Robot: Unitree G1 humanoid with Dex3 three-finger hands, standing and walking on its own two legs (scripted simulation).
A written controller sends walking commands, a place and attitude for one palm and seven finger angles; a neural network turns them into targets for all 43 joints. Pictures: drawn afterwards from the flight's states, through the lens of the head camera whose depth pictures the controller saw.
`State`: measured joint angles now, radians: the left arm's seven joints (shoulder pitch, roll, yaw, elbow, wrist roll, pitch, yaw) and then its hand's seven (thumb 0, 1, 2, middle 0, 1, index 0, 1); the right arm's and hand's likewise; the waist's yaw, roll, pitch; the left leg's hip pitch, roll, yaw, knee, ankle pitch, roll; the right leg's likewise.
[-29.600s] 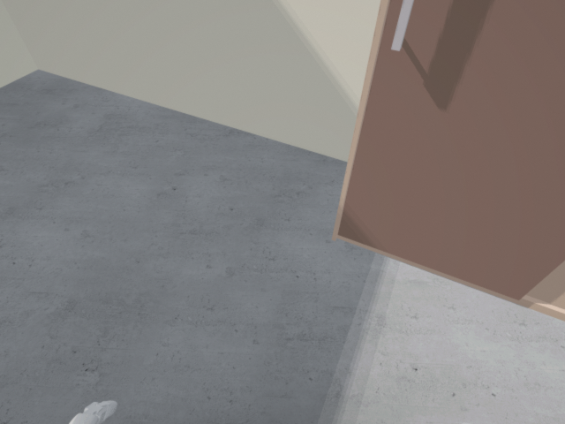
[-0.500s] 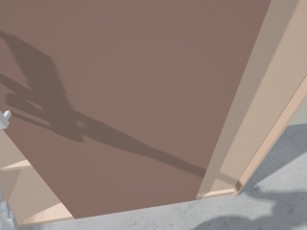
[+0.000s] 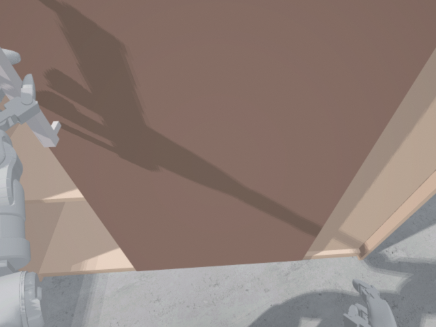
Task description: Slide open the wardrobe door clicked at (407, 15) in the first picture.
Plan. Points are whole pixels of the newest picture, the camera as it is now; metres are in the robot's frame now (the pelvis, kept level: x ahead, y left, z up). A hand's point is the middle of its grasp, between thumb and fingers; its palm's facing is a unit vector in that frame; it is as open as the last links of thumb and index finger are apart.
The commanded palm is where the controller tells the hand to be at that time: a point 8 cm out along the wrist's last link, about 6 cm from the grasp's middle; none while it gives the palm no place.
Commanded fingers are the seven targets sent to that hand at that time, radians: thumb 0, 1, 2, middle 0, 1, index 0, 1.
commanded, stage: stop walking and hold the door there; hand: left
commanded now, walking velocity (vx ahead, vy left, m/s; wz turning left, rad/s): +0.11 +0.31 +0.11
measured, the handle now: (4, 58) +0.42 +0.34 +0.28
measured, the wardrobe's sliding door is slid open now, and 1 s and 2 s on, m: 0.43 0.43 0.43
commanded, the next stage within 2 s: loosen the grip on the handle in 1.36 s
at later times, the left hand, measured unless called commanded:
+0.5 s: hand (25, 103) +0.38 +0.32 +0.23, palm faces +0.31 -0.93 -0.17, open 6.2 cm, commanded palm +0.35 +0.35 +0.21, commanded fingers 0.00 0.90 0.90 -0.45 -1.40 -0.45 -1.40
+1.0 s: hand (27, 104) +0.37 +0.31 +0.24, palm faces +0.18 -0.98 -0.06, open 6.2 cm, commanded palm +0.35 +0.33 +0.21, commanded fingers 0.00 0.90 0.90 -0.45 -1.40 -0.45 -1.40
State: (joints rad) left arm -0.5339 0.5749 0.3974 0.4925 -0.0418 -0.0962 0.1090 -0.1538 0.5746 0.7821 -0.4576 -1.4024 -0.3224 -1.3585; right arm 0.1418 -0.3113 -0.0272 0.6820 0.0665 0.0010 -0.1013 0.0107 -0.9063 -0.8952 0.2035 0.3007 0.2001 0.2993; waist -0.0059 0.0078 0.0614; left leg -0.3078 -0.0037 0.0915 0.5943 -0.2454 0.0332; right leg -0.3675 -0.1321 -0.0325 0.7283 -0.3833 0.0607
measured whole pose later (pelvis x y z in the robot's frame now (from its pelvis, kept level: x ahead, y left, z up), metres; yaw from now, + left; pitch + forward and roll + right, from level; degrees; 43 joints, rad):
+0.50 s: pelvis -0.05 +0.12 -0.01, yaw +3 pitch -2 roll +1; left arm -0.71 0.37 0.19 0.36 -0.04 -0.01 0.13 -0.12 0.65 0.76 -0.46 -1.41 -0.31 -1.32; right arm 0.21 -0.34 -0.04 0.71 0.04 -0.03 -0.09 0.01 -0.90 -0.90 0.21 0.30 0.20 0.30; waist -0.03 0.00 0.11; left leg -0.31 0.14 0.05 0.60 -0.22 -0.07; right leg -0.35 -0.22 -0.07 0.77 -0.41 0.06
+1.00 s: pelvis -0.06 +0.14 +0.01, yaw +3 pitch -2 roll -2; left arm -0.79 0.24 0.07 0.41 -0.10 -0.02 0.11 -0.03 0.77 0.82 -0.45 -1.40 -0.17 -1.35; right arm 0.12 -0.19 0.02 0.68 0.05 -0.05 -0.04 0.01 -0.90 -0.89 0.21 0.30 0.20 0.30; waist 0.05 0.02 0.14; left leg -0.27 0.12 0.12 0.57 -0.26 -0.01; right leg -0.34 -0.01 -0.06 0.74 -0.41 0.03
